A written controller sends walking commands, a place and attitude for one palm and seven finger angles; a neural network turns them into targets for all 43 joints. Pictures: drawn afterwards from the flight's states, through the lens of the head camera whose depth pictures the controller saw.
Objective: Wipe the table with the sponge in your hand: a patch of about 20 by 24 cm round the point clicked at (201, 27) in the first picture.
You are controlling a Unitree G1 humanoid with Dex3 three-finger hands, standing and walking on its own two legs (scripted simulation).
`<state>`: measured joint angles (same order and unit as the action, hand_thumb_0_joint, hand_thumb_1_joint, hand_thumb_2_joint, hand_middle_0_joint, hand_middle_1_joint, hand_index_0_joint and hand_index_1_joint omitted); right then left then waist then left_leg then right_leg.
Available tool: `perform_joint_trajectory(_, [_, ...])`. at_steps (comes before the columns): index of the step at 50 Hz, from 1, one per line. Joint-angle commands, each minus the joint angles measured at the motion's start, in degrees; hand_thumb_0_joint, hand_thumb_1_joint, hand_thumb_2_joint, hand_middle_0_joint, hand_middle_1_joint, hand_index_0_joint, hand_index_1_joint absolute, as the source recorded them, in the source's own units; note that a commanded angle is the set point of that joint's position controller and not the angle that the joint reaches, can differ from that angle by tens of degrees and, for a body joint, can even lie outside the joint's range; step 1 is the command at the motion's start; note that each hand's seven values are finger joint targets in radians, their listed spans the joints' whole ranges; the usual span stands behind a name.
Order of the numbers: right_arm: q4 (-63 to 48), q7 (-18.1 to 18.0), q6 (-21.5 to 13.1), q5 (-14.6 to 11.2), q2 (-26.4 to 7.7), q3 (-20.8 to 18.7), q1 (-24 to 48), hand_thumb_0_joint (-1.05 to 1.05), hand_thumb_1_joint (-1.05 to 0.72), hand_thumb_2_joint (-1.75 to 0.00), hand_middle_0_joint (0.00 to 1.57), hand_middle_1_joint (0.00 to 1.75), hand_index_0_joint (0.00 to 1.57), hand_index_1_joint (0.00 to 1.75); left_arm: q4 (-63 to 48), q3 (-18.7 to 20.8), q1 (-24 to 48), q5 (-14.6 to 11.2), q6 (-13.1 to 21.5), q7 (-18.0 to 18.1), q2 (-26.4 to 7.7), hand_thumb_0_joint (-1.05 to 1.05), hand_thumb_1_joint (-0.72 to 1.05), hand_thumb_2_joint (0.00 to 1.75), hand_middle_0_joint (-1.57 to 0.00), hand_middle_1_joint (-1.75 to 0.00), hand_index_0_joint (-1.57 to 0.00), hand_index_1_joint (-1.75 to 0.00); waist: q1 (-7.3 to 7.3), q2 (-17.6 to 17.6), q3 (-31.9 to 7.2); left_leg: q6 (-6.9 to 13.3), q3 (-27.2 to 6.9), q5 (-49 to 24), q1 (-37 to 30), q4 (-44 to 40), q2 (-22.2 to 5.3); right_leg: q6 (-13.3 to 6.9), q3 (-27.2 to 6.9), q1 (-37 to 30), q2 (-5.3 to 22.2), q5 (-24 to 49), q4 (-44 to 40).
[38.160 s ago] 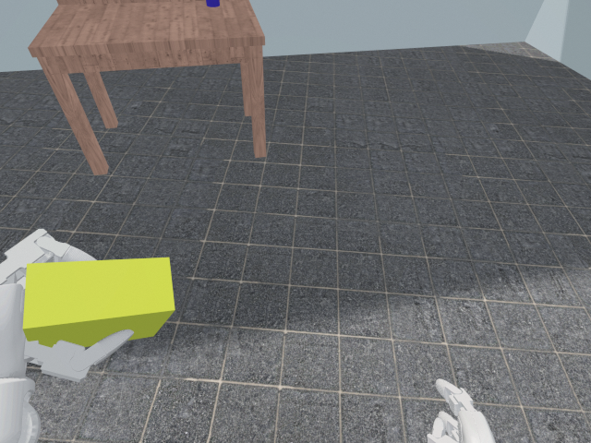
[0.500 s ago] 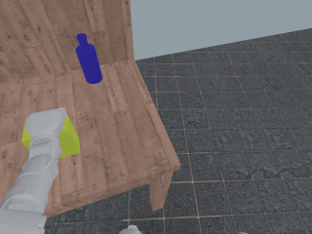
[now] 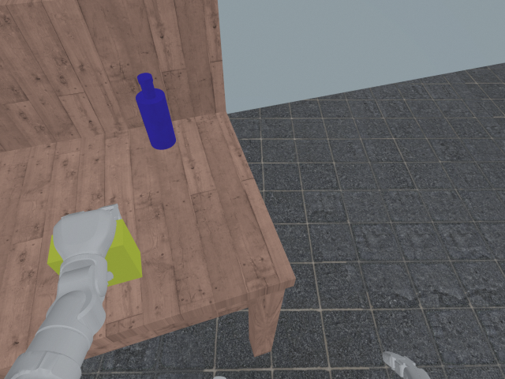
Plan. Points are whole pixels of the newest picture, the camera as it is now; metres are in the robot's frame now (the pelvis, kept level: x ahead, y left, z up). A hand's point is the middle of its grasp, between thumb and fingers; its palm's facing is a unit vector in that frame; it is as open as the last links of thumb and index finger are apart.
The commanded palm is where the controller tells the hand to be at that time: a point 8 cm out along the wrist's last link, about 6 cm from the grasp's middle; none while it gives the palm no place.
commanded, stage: wipe back along the first lane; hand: left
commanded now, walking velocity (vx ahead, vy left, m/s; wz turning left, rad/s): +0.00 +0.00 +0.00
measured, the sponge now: (104, 262) +0.31 +0.30 -0.05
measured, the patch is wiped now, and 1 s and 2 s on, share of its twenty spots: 1.00 1.00 1.00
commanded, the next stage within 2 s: lift the sponge slowly off the table in 0.44 s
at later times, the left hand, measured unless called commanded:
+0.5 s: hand (101, 279) +0.27 +0.27 +0.00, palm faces -0.05 -0.02 -1.00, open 9.8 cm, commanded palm +0.22 +0.26 +0.03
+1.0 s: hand (93, 295) +0.24 +0.27 +0.00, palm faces -0.08 -0.06 -0.99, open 9.8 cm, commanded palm +0.22 +0.27 +0.06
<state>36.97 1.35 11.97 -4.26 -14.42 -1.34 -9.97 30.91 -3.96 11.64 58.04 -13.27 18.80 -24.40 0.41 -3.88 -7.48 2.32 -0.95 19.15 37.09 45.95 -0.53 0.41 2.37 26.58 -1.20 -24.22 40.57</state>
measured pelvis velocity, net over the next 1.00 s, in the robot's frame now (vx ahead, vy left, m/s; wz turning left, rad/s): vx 0.00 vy -0.02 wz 0.00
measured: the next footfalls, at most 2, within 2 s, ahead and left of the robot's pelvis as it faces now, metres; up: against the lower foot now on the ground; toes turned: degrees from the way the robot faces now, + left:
none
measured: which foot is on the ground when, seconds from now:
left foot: down 0.00-1.00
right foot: down 0.00-1.00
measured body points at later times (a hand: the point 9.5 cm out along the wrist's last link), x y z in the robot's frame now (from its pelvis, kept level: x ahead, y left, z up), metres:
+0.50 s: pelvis +0.01 -0.02 +0.00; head +0.03 -0.03 +0.45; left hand +0.26 +0.27 +0.05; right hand +0.18 -0.26 -0.11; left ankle +0.03 +0.09 -0.71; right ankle -0.05 -0.14 -0.71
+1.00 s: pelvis +0.00 -0.02 +0.01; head +0.01 -0.04 +0.46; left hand +0.24 +0.27 +0.06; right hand +0.17 -0.26 -0.10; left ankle +0.03 +0.09 -0.71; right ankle -0.05 -0.14 -0.71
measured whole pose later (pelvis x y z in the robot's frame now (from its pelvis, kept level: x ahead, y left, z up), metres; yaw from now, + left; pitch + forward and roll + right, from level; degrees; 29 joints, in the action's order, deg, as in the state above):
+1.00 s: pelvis +0.00 -0.02 +0.01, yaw +0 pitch +5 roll -2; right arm 37.9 -0.6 8.2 -2.9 -14.5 -2.6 -7.8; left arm 14.4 -2.1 -7.5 56.6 -9.8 16.8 -23.3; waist 2.2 -4.5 -4.4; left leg 1.0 -0.9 17.8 29.2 41.8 -1.1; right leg -0.8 2.1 19.6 -1.8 -23.4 37.9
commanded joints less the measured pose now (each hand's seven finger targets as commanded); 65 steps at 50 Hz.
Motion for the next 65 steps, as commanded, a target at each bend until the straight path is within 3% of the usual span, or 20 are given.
perform_joint_trajectory(1, [-7.62,-0.06,-2.81,0.19,-8.29,-2.84,4.36,0.00,-0.90,-0.90,0.20,0.30,0.20,0.30,-2.89,-1.68,-1.01,-0.62,-0.20,-2.67,-2.78,0.00,0.10,1.30,-1.20,-1.60,-1.20,-1.60,-0.09,3.53,-7.74,0.42,-2.16,-13.38,-15.20,-6.24,0.87,-4.35,1.67,2.54,-3.37,16.11,-5.17])
perform_joint_trajectory(2, [-7.90,0.04,-2.95,0.06,-8.02,-2.92,4.66,0.00,-0.90,-0.90,0.20,0.30,0.20,0.30,-4.02,-2.19,-0.77,-0.96,-0.21,-2.86,-1.43,0.00,0.10,1.30,-1.20,-1.60,-1.20,-1.60,-0.09,3.83,-8.61,0.38,-2.48,-14.17,-15.67,-6.52,0.62,-4.42,1.84,2.02,-3.42,16.41,-4.86])
perform_joint_trajectory(7, [-8.36,-0.15,-3.65,0.13,-7.91,-2.79,5.48,0.00,-0.90,-0.90,0.20,0.30,0.20,0.30,-6.28,-0.71,-5.78,-1.60,-0.26,-2.68,-2.30,0.00,0.10,1.30,-1.20,-1.60,-1.20,-1.60,0.58,5.44,-9.20,0.52,-1.72,-14.89,-15.24,-6.41,1.00,-4.22,1.26,-0.66,-3.22,19.54,-5.08])
perform_joint_trajectory(9, [-8.33,-0.21,-3.79,0.31,-8.03,-2.78,5.50,0.00,-0.90,-0.90,0.20,0.30,0.20,0.30,-6.39,-0.41,-7.95,-1.37,-0.43,-2.39,-2.72,0.00,0.10,1.30,-1.20,-1.60,-1.20,-1.60,0.84,5.40,-7.15,0.56,-1.37,-13.86,-14.68,-6.24,1.30,-4.15,1.08,-0.15,-3.20,19.18,-5.28])
perform_joint_trajectory(15, [-8.48,-0.37,-4.62,0.41,-7.92,-2.61,6.28,0.00,-0.90,-0.90,0.20,0.30,0.20,0.30,-9.32,1.35,-12.32,-1.53,-0.32,-2.33,-4.12,0.00,0.10,1.30,-1.20,-1.60,-1.20,-1.60,1.48,5.76,-7.25,0.63,-0.66,-14.58,-14.58,-6.23,1.74,-4.00,0.44,-2.41,-2.87,22.51,-5.66])
perform_joint_trajectory(19, [-8.86,-0.23,-5.25,0.50,-7.47,-2.82,6.86,0.00,-0.90,-0.90,0.20,0.30,0.20,0.30,-11.54,0.13,-16.13,-1.79,0.07,-2.04,-1.83,0.00,0.10,1.30,-1.20,-1.60,-1.20,-1.60,1.62,5.92,-6.51,0.75,-0.45,-14.54,-14.79,-6.34,1.78,-3.94,0.14,-2.71,-2.80,23.16,-5.82])
perform_joint_trajectory(24, [-8.98,-0.40,-5.73,0.63,-7.40,-2.95,7.62,0.00,-0.90,-0.90,0.20,0.30,0.20,0.30,-13.88,1.78,-19.70,-2.18,0.20,-1.43,-2.87,0.00,0.10,1.30,-1.20,-1.60,-1.20,-1.60,2.09,6.16,-5.76,0.77,0.08,-13.35,-14.33,-6.54,1.91,-3.82,-0.29,-3.60,-2.51,23.63,-6.25])
perform_joint_trajectory(28, [-7.83,-1.31,-5.42,0.96,-7.93,-2.77,7.81,0.00,-0.90,-0.90,0.20,0.30,0.20,0.30,-13.97,3.43,-13.79,-1.54,-0.13,-1.40,-5.87,0.00,0.10,1.30,-1.20,-1.60,-1.20,-1.60,1.29,7.02,-3.92,0.91,0.15,-10.91,-13.57,-7.04,2.19,-3.56,-0.91,-3.12,-2.23,22.00,-7.15])
perform_joint_trajectory(32, [-7.83,-1.85,-5.59,1.01,-7.61,-3.03,8.12,0.00,-0.90,-0.90,0.20,0.30,0.20,0.30,-16.35,4.55,-10.77,-0.99,0.47,-1.67,-7.46,0.00,0.10,1.30,-1.20,-1.60,-1.20,-1.60,1.89,3.75,-6.50,1.05,0.05,-12.05,-16.00,-7.36,2.12,-3.94,-1.31,-4.03,-2.29,21.45,-7.37])
perform_joint_trajectory(37, [-7.66,-2.06,-5.81,1.16,-7.66,-3.01,8.41,0.00,-0.90,-0.90,0.20,0.30,0.20,0.30,-17.77,6.83,-11.76,-1.36,1.89,-1.94,-9.65,0.00,0.10,1.30,-1.20,-1.60,-1.20,-1.60,2.35,3.27,-7.71,1.08,0.17,-13.59,-16.61,-7.45,2.23,-3.98,-1.79,-6.15,-2.20,24.57,-7.54])
perform_joint_trajectory(40, [-7.93,-1.70,-6.18,1.25,-7.29,-3.26,8.69,0.00,-0.90,-0.90,0.20,0.30,0.20,0.30,-20.81,6.17,-13.20,-1.24,2.67,-1.52,-8.75,0.00,0.10,1.30,-1.20,-1.60,-1.20,-1.60,2.44,1.32,-7.68,1.15,-0.07,-14.49,-18.24,-7.54,2.09,-4.03,-0.95,-5.53,-2.27,24.05,-7.54])
perform_joint_trajectory(42, [-7.97,-1.78,-6.30,1.38,-7.33,-3.42,8.88,0.00,-0.90,-0.90,0.20,0.30,0.20,0.30,-22.15,7.89,-13.92,-1.69,2.96,-1.24,-9.82,0.00,0.10,1.30,-1.20,-1.60,-1.20,-1.60,2.63,2.18,-8.20,1.15,-0.20,-15.21,-18.54,-7.94,1.75,-4.07,-1.22,-6.60,-2.34,24.88,-7.58])
perform_joint_trajectory(44, [-8.01,-1.88,-6.43,1.42,-7.25,-3.46,8.97,0.00,-0.90,-0.90,0.20,0.30,0.20,0.30,-22.74,6.76,-14.00,-1.74,3.05,-1.00,-8.70,0.00,0.10,1.30,-1.20,-1.60,-1.20,-1.60,2.08,2.85,-6.67,1.29,0.08,-14.28,-18.49,-7.99,1.82,-3.78,-0.87,-5.80,-2.30,24.11,-7.93])
perform_joint_trajectory(48, [-7.53,-2.15,-6.62,1.51,-7.21,-3.55,9.77,0.00,-0.90,-0.90,0.20,0.30,0.20,0.30,-25.97,8.48,-11.71,-1.47,3.27,-0.36,-11.03,0.00,0.10,1.30,-1.20,-1.60,-1.20,-1.60,2.69,0.34,-7.24,1.19,-0.80,-13.73,-20.22,-9.10,1.68,-4.02,-0.71,-5.72,-2.34,20.79,-8.25])
perform_joint_trajectory(49, [-7.66,-2.18,-6.87,1.51,-6.99,-3.54,9.98,0.00,-0.90,-0.90,0.20,0.30,0.20,0.30,-27.22,5.90,-9.66,-1.28,3.52,-0.37,-8.75,0.00,0.10,1.30,-1.20,-1.60,-1.20,-1.60,1.71,-0.28,-6.68,1.33,-0.66,-13.59,-21.09,-9.04,1.42,-3.95,-0.44,-4.52,-2.42,20.05,-8.29])
perform_joint_trajectory(53, [-7.23,-2.52,-7.11,1.55,-6.92,-3.49,10.56,0.00,-0.90,-0.90,0.20,0.30,0.20,0.30,-28.89,6.60,-7.43,-1.10,3.56,-0.30,-10.11,0.00,0.10,1.30,-1.20,-1.60,-1.20,-1.60,2.31,-1.11,-8.05,1.27,-1.28,-12.63,-22.61,-10.05,1.35,-4.09,-0.46,-5.03,-2.50,17.48,-8.81])
perform_joint_trajectory(56, [-6.91,-2.75,-7.34,1.61,-6.83,-3.36,10.76,0.00,-0.90,-0.90,0.20,0.30,0.20,0.30,-28.25,5.51,-5.07,-0.64,3.38,-0.49,-9.55,0.00,0.10,1.30,-1.20,-1.60,-1.20,-1.60,1.77,0.16,-6.62,1.29,-1.53,-11.29,-22.64,-10.51,1.22,-4.08,-0.28,-4.05,-2.67,15.44,-9.26])
perform_joint_trajectory(61, [-6.68,-3.03,-7.59,1.54,-6.52,-3.15,11.11,0.00,-0.90,-0.90,0.20,0.30,0.20,0.30,-29.28,4.53,-0.30,0.05,3.21,-0.68,-9.46,0.00,0.10,1.30,-1.20,-1.60,-1.20,-1.60,2.12,-2.19,-7.74,1.13,-2.09,-10.72,-24.68,-11.67,1.03,-4.43,-0.07,-4.08,-2.87,13.47,-9.41])
perform_joint_trajectory(62, [-6.86,-3.17,-7.41,1.40,-6.51,-3.07,11.57,0.00,-0.90,-0.90,0.20,0.30,0.20,0.30,-29.02,6.69,-1.64,-0.42,2.73,-0.82,-11.18,0.00,0.10,1.30,-1.20,-1.60,-1.20,-1.60,2.89,-1.23,-8.10,1.05,-2.44,-10.47,-24.38,-12.34,1.06,-4.54,-0.35,-5.44,-3.06,12.93,-9.89])
perform_joint_trajectory(65, [-6.19,-3.17,-6.85,1.22,-6.69,-2.58,12.00,0.00,-0.90,-0.90,0.20,0.30,0.20,0.30,-26.41,5.42,0.95,-0.05,1.17,-1.52,-10.73,0.00,0.10,1.30,-1.20,-1.60,-1.20,-1.60,2.49,-0.40,-6.27,0.93,-2.18,-9.31,-23.59,-12.78,1.47,-4.32,-0.11,-5.17,-2.83,12.19,-10.73])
